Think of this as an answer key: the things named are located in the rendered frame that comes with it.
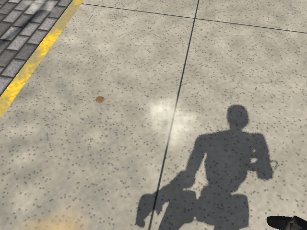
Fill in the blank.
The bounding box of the right robot hand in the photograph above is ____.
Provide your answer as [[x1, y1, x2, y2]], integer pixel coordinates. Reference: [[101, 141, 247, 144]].
[[267, 216, 307, 230]]

